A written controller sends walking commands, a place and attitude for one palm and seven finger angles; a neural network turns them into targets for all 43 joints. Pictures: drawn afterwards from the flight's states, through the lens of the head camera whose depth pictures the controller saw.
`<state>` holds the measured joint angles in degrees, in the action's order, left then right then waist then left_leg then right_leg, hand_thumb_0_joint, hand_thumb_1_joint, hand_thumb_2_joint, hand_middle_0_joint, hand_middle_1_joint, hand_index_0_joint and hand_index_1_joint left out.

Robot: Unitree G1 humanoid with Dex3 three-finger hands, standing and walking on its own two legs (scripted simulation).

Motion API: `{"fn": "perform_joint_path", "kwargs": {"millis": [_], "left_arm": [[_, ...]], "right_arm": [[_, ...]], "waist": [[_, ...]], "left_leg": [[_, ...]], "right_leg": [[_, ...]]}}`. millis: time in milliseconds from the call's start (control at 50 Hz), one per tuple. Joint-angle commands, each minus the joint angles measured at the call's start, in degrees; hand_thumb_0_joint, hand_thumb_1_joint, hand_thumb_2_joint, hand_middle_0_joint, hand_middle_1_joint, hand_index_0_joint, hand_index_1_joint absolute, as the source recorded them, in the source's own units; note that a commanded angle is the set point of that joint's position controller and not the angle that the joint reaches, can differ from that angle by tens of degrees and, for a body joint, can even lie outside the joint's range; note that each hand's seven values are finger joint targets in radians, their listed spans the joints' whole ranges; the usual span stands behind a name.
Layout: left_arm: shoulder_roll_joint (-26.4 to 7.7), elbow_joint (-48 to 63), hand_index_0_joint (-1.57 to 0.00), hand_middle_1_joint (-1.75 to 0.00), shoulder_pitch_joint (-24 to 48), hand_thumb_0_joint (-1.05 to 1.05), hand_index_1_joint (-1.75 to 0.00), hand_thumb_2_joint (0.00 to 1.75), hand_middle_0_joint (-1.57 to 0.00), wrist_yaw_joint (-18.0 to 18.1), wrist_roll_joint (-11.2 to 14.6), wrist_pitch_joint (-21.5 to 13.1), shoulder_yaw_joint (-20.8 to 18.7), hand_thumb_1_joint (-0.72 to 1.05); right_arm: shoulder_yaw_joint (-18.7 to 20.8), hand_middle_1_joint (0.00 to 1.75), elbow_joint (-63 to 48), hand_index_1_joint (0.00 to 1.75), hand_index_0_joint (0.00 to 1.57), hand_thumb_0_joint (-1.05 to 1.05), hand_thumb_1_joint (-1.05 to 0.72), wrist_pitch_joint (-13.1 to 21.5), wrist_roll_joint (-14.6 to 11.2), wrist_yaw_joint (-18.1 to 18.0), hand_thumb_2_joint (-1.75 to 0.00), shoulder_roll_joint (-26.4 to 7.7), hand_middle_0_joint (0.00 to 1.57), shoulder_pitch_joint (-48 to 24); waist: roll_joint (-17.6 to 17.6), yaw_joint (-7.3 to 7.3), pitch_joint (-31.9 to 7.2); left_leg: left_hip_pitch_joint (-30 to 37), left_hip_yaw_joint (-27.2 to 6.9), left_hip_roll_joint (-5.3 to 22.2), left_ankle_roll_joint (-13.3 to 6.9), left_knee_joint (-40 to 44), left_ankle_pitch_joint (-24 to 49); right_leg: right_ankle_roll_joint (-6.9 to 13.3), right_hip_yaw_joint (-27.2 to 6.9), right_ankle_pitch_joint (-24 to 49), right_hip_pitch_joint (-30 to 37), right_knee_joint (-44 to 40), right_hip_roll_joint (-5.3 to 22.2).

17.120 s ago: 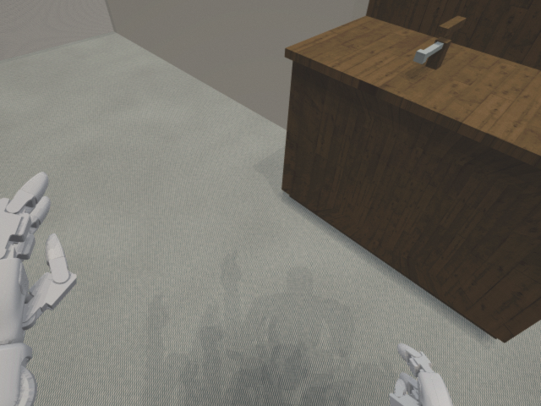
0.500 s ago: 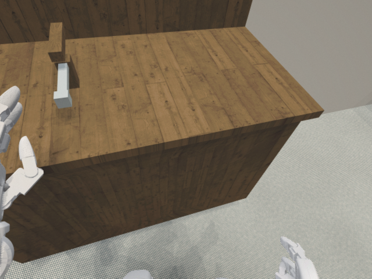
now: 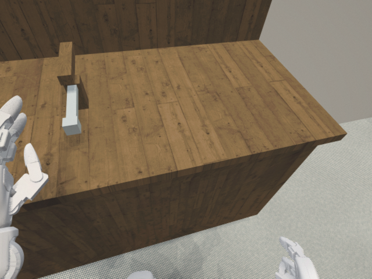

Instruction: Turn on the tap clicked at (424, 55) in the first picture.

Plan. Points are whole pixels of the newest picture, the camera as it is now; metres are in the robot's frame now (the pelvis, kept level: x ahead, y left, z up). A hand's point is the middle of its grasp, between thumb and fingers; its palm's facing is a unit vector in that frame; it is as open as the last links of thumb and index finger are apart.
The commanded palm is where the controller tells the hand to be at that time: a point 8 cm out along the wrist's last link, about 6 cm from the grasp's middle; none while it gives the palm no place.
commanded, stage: come to a stop and stand still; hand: left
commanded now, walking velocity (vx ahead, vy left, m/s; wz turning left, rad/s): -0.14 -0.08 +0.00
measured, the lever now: (72, 125) +0.37 +0.28 +0.11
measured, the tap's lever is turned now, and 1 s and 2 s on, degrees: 0 0 0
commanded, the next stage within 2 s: none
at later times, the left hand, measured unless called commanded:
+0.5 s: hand (30, 160) +0.23 +0.26 +0.19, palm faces +0.48 -0.79 -0.37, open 7.4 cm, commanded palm +0.15 +0.26 +0.19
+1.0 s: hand (12, 173) +0.21 +0.28 +0.18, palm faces +0.33 -0.87 -0.37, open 7.4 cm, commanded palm +0.15 +0.32 +0.19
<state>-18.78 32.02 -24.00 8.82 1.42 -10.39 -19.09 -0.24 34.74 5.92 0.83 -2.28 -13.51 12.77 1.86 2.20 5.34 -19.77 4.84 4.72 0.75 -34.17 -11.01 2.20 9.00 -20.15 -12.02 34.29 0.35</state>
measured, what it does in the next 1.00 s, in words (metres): shifts its weight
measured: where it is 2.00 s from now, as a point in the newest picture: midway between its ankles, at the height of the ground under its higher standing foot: outside the picture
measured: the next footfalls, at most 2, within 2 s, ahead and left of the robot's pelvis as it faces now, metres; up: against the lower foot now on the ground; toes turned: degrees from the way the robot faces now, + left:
none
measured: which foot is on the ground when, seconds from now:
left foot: down 0.00-1.00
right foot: down 0.00-1.00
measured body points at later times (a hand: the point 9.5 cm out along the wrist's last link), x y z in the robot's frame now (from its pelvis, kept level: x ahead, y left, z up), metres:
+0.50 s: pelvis -0.01 -0.02 +0.01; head +0.01 -0.02 +0.46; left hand +0.20 +0.30 +0.21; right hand +0.16 -0.25 -0.07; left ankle +0.06 +0.11 -0.72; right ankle +0.00 -0.09 -0.72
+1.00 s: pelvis -0.02 +0.05 +0.01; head -0.01 +0.07 +0.46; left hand +0.19 +0.33 +0.20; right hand +0.13 -0.16 -0.07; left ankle +0.06 +0.11 -0.72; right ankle +0.00 -0.09 -0.72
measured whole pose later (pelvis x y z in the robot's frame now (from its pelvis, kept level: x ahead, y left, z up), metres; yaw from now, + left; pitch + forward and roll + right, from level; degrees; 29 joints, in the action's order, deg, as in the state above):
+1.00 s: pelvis -0.02 +0.05 +0.01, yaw -3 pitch -3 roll -3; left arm -19.5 27.2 -22.7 5.2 0.1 -12.0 -19.4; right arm -2.2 33.6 8.3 -0.5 -0.2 -8.7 13.9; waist -0.2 1.1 4.3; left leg -16.7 0.5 -2.3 -4.0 -27.4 -8.9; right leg -0.1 -0.9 -16.0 -11.2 26.0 -1.8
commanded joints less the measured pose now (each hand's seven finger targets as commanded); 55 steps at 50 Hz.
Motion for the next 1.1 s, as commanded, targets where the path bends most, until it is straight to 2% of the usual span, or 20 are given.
{"fn": "perform_joint_path", "kwargs": {"millis": [0,60,200,260,300,320,340,360,400,460,520,560,600,660,700,740,760,840,940,1080], "left_arm": [[-12.85,17.42,-0.2,-0.3,7.74,0.0,-0.3,0.9,-0.2,1.58,-0.03,-4.88,-7.17,0.9],[-15.1,15.48,-0.2,-0.3,6.19,0.0,-0.3,0.9,-0.2,0.61,-0.05,-4.22,-10.39,0.9],[-11.55,10.28,-0.2,-0.3,-3.57,0.0,-0.3,0.9,-0.2,-0.71,1.33,-2.33,-9.69,0.9],[-10.83,6.84,-0.2,-0.3,-3.12,0.0,-0.3,0.9,-0.2,-0.87,1.89,-0.79,-8.73,0.9],[-10.58,5.9,-0.2,-0.3,-1.62,0.0,-0.3,0.9,-0.2,-0.81,2.62,-0.01,-7.65,0.9],[-52.23,14.58,-0.2,-0.3,52.15,0.0,-0.3,0.9,-0.2,-2.64,-4.18,-5.35,-38.18,0.9],[-22.24,-15.0,-0.2,-0.3,23.27,0.0,-0.3,0.9,-0.2,-5.26,-0.57,-3.85,-17.64,0.9],[-17.94,-4.7,-0.2,-0.3,15.03,0.0,-0.3,0.9,-0.2,-3.08,2.28,-3.16,-14.45,0.9],[-10.66,-6.82,-0.2,-0.3,16.18,0.0,-0.3,0.9,-0.2,-4.57,1.51,-3.06,-5.48,0.9],[-5.13,0.87,-0.2,-0.3,9.1,0.0,-0.3,0.9,-0.2,-4.01,1.76,-3.1,0.43,0.9],[-11.25,7.41,-0.2,-0.3,7.04,0.0,-0.3,0.9,-0.2,-2.85,0.87,-3.83,-4.96,0.9],[-17.24,10.21,-0.2,-0.3,3.07,0.0,-0.3,0.9,-0.2,-1.56,1.01,-4.39,-11.28,0.9],[-16.34,11.28,-0.2,-0.3,5.18,0.0,-0.3,0.9,-0.2,-1.12,1.44,-4.98,-11.95,0.9],[-15.97,10.39,-0.2,-0.3,6.98,0.0,-0.3,0.9,-0.2,-0.66,1.72,-5.33,-12.03,0.9],[-13.88,8.43,-0.2,-0.3,9.55,0.0,-0.3,0.9,-0.2,-0.97,1.43,-5.81,-10.41,0.9],[-12.16,5.08,-0.2,-0.3,9.94,0.0,-0.3,0.9,-0.2,-1.72,0.26,-5.95,-9.02,0.9],[-9.74,3.95,-0.2,-0.3,8.78,0.0,-0.3,0.9,-0.2,-2.34,0.03,-5.69,-6.61,0.9],[-8.57,5.96,-0.2,-0.3,7.83,0.0,-0.3,0.9,-0.2,-3.0,-0.8,-5.48,-4.15,0.9],[-10.6,6.82,-0.2,-0.3,5.77,0.0,-0.3,0.9,-0.2,-2.45,-1.15,-4.75,-6.67,0.9],[-11.39,5.72,-0.2,-0.3,7.3,0.0,-0.3,0.9,-0.2,-1.91,-0.76,-5.01,-8.24,0.9]], "right_arm": [[3.0,0.3,-9.97,0.3,0.2,0.0,-0.9,4.13,-0.87,-0.49,-0.9,-4.98,0.2,-5.79],[2.68,0.3,-9.29,0.3,0.2,0.0,-0.9,4.67,0.36,-0.03,-0.9,-3.98,0.2,-6.03],[2.76,0.3,-11.33,0.3,0.2,0.0,-0.9,3.83,-1.12,1.7,-0.9,-4.85,0.2,-4.7],[2.09,0.3,-11.43,0.3,0.2,0.0,-0.9,3.09,-1.7,1.08,-0.9,-3.56,0.2,-5.68],[1.91,0.3,-10.84,0.3,0.2,0.0,-0.9,2.67,-1.55,0.48,-0.9,-3.36,0.2,-5.16],[5.32,0.3,-8.03,0.3,0.2,0.0,-0.9,6.18,1.23,-0.84,-0.9,-6.77,0.2,-1.48],[3.63,0.3,-7.03,0.3,0.2,0.0,-0.9,6.16,-0.16,-1.14,-0.9,-1.77,0.2,-3.76],[3.36,0.3,-9.94,0.3,0.2,0.0,-0.9,5.18,-2.36,-0.33,-0.9,-3.58,0.2,-6.77],[3.46,0.3,-10.2,0.3,0.2,0.0,-0.9,5.47,-2.5,0.01,-0.9,-4.79,0.2,-4.45],[2.56,0.3,-10.93,0.3,0.2,0.0,-0.9,5.2,-3.52,2.1,-0.9,-3.3,0.2,-7.82],[2.75,0.3,-12.17,0.3,0.2,0.0,-0.9,4.88,-2.38,1.63,-0.9,-4.46,0.2,-8.09],[2.4,0.3,-11.75,0.3,0.2,0.0,-0.9,4.32,-2.04,0.74,-0.9,-4.77,0.2,-8.69],[1.88,0.3,-11.85,0.3,0.2,0.0,-0.9,4.13,-1.43,0.09,-0.9,-4.11,0.2,-7.81],[1.93,0.3,-11.3,0.3,0.2,0.0,-0.9,4.11,-1.53,-0.67,-0.9,-4.69,0.2,-7.81],[2.11,0.3,-11.47,0.3,0.2,0.0,-0.9,4.68,-1.51,-0.76,-0.9,-5.61,0.2,-6.81],[2.35,0.3,-11.57,0.3,0.2,0.0,-0.9,5.25,-1.83,-0.34,-0.9,-6.07,0.2,-6.3],[2.13,0.3,-11.83,0.3,0.2,0.0,-0.9,5.83,-2.17,0.01,-0.9,-5.36,0.2,-6.75],[2.87,0.3,-11.25,0.3,0.2,0.0,-0.9,6.53,-2.01,1.24,-0.9,-5.82,0.2,-4.51],[2.65,0.3,-10.72,0.3,0.2,0.0,-0.9,5.98,-1.61,1.45,-0.9,-5.5,0.2,-5.12],[2.05,0.3,-9.33,0.3,0.2,0.0,-0.9,5.65,-1.36,0.8,-0.9,-4.74,0.2,-5.34]], "waist": [[-15.82,-0.03,-14.74],[-18.87,-1.14,-11.75],[-10.95,-1.63,-14.21],[2.06,-1.69,-12.77],[4.88,-1.83,-11.34],[13.33,1.43,-2.58],[11.12,0.49,-14.26],[-0.37,1.19,-13.85],[-3.84,0.53,-13.54],[0.38,0.67,-12.44],[6.39,0.57,-8.67],[2.5,0.71,-6.01],[0.33,-0.51,-6.27],[-6.26,-1.13,-5.53],[-12.59,-0.94,-4.78],[-16.58,-0.47,-4.57],[-17.13,-0.49,-4.27],[-8.53,-1.13,-7.98],[-7.19,-0.81,-7.81],[-5.79,-1.26,-9.25]], "left_leg": [[17.32,-15.7,11.38,-6.33,10.83,27.35],[15.05,-18.14,12.35,-5.6,15.08,28.3],[10.85,-9.3,10.12,-3.49,10.31,19.39],[4.83,-1.91,2.88,0.14,5.13,0.14],[5.17,-2.44,-0.45,0.72,0.37,-1.5],[1.38,5.37,-3.61,0.69,1.24,1.9],[5.1,-1.88,-6.54,-1.8,2.34,5.08],[10.66,-2.14,-3.39,-1.92,5.79,8.94],[11.94,-1.84,-1.81,-2.99,4.43,10.02],[11.69,-1.98,-1.45,-3.91,3.67,7.6],[6.21,-2.69,-4.16,-2.61,1.12,-3.94],[7.65,-3.82,-4.03,-2.02,0.84,-4.69],[7.65,-4.8,-4.84,-1.93,0.38,-5.89],[10.26,-7.85,-2.91,-2.35,7.86,-6.97],[2.72,-14.23,0.48,-3.89,17.21,-17.64],[-7.91,-16.48,3.45,-5.49,22.33,-28.39],[-6.48,-17.03,3.72,-5.57,22.93,-27.59],[-1.88,-16.92,3.24,-4.87,21.03,-24.57],[-3.53,-17.24,2.79,-3.35,23.84,-28.41],[2.65,-14.68,1.47,-3.04,19.51,-20.08]], "right_leg": [[-2.81,-6.4,-3.68,-6.46,7.4,1.08],[-2.53,-7.34,-8.19,-7.39,10.28,0.21],[-3.06,-5.57,6.01,1.72,-9.47,-1.18],[-1.53,-12.68,17.47,3.25,-13.94,3.94],[1.35,-18.81,19.02,-1.43,-15.92,8.86],[-5.74,-16.57,36.9,-5.1,-22.08,4.36],[-1.17,-19.8,37.79,1.92,-12.78,8.58],[-1.58,-19.18,40.64,2.91,-9.89,8.28],[-5.6,-17.63,36.03,1.31,-9.52,6.66],[-8.41,-16.01,28.78,2.14,-12.15,5.36],[-5.23,-20.63,4.88,-1.96,-20.44,8.31],[-0.78,-22.8,-7.18,-7.74,-23.09,9.55],[1.56,-20.44,-12.92,-9.11,-22.5,9.12],[0.78,-16.72,-9.78,-9.24,-18.53,4.61],[-0.92,-13.01,-6.82,-2.33,-12.66,-0.33],[-1.63,-10.27,-2.97,6.88,-4.28,-2.28],[-1.73,-9.43,-0.77,5.89,-3.27,-2.68],[-1.96,-9.16,1.6,6.54,-8.13,-2.34],[-1.69,-8.44,-0.05,7.84,-8.61,-3.03],[-1.72,-9.7,4.24,6.81,-14.41,-1.45]]}}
